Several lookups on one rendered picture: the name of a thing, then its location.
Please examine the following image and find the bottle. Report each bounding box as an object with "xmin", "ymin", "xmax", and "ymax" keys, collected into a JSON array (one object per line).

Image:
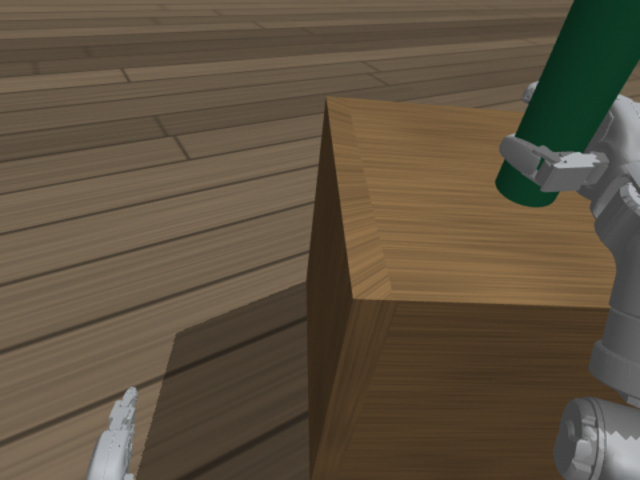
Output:
[{"xmin": 495, "ymin": 0, "xmax": 640, "ymax": 207}]

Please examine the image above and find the left robot hand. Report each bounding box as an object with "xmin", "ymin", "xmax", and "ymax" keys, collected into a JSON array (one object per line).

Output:
[{"xmin": 85, "ymin": 387, "xmax": 137, "ymax": 480}]

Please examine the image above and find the right robot hand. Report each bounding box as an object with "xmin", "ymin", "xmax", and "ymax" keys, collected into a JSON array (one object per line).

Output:
[{"xmin": 499, "ymin": 81, "xmax": 640, "ymax": 201}]

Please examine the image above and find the right robot arm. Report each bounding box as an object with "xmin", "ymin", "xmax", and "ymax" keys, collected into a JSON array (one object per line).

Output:
[{"xmin": 553, "ymin": 162, "xmax": 640, "ymax": 480}]

